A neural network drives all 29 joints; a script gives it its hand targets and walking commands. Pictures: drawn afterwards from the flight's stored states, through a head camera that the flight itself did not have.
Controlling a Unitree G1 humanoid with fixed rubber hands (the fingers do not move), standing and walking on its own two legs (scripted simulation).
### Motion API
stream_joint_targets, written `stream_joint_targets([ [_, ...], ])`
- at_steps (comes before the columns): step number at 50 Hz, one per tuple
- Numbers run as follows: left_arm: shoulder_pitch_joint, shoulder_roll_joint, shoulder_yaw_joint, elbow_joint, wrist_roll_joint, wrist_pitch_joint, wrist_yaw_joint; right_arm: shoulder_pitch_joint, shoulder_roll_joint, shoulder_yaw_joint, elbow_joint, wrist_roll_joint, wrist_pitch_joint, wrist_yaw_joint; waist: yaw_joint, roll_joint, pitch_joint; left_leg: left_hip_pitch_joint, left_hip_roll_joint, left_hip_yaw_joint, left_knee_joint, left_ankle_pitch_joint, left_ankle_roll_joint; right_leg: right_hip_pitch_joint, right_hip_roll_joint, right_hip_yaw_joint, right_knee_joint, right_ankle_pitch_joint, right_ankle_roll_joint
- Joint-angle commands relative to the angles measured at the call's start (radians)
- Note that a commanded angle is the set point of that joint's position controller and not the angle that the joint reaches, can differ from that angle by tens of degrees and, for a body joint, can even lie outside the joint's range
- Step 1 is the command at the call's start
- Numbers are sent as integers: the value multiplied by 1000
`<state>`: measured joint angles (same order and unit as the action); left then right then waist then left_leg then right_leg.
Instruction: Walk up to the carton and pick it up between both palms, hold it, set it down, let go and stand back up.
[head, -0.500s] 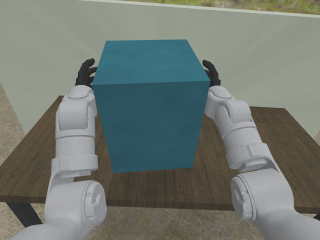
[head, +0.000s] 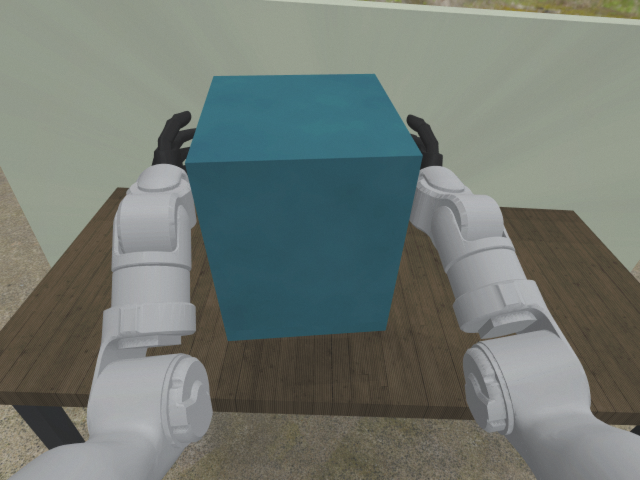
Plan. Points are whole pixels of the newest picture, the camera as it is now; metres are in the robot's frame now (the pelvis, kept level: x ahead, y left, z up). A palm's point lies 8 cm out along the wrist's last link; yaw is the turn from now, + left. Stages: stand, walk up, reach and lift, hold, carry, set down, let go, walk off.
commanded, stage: hold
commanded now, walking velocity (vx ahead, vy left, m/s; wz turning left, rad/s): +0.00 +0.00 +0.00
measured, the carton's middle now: (301, 206) +0.38 +0.00 +0.21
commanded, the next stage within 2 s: none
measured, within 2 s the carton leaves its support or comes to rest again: neither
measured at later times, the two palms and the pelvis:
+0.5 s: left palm (170, 181) +0.37 +0.15 +0.25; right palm (424, 180) +0.37 -0.14 +0.25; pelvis +0.00 +0.00 +0.00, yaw +0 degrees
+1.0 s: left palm (168, 180) +0.37 +0.15 +0.25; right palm (424, 178) +0.37 -0.14 +0.26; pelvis +0.00 +0.00 +0.00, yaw +0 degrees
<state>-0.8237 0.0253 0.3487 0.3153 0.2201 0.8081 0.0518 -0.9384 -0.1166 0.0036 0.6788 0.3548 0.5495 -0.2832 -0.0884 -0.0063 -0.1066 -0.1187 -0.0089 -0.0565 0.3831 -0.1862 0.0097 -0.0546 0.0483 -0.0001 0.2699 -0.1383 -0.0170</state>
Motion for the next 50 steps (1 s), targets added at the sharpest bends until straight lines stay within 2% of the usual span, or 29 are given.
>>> stream_joint_targets([
  [1, -737, -631, -486, -124, -153, -76, -142, -796, 702, 324, -383, 160, -33, 90, -9, 39, -420, 147, -26, 4, -14, 267, -48, 122, 24, -3, -3, 224, 70],
  [8, -729, -629, -518, -197, -155, -62, -149, -776, 699, 343, -440, 176, -27, 81, -20, 50, -411, 176, -29, 0, 2, 336, -61, 131, 25, -6, 5, 291, 75],
  [14, -731, -635, -540, -222, -159, -53, -149, -771, 701, 344, -455, 170, -21, 82, -22, 57, -398, 174, -26, 0, 0, 326, -64, 122, 25, -6, 4, 277, 73],
  [26, -761, -640, -512, -152, -160, -58, -146, -797, 699, 307, -383, 145, -16, 98, -11, 51, -376, 128, -17, 6, -30, 220, -53, 92, 24, 1, -12, 160, 57],
  [36, -785, -636, -487, -113, -161, -73, -144, -816, 706, 295, -351, 151, -21, 100, -8, 48, -390, 117, -21, 6, -30, 207, -48, 91, 21, 3, -14, 154, 59],
  [46, -781, -634, -494, -132, -165, -76, -144, -813, 713, 309, -378, 165, -22, 91, -14, 48, -405, 130, -28, 2, -18, 240, -50, 101, 19, 2, -8, 198, 68],
  [47, -724, -651, -532, -229, -189, -78, -143, -789, 745, 372, -504, 199, -34, 88, 6, 45, -510, 188, -29, 7, 19, 375, -54, 155, 33, -5, 10, 328, 70],
  [48, -720, -616, -508, -199, -169, -70, -146, -776, 718, 371, -483, 203, -19, 79, 4, 42, -465, 196, -36, 11, 26, 393, -59, 156, 31, 0, 7, 358, 77],
  [49, -707, -608, -498, -202, -164, -65, -151, -779, 720, 381, -499, 210, -15, 74, 11, 31, -472, 205, -39, 12, 28, 397, -57, 163, 31, -6, 9, 372, 84],
  [50, -703, -614, -510, -226, -169, -64, -154, -768, 716, 384, -512, 211, -14, 72, 3, 34, -472, 213, -37, 12, 28, 404, -60, 157, 34, -8, 12, 373, 83],
])
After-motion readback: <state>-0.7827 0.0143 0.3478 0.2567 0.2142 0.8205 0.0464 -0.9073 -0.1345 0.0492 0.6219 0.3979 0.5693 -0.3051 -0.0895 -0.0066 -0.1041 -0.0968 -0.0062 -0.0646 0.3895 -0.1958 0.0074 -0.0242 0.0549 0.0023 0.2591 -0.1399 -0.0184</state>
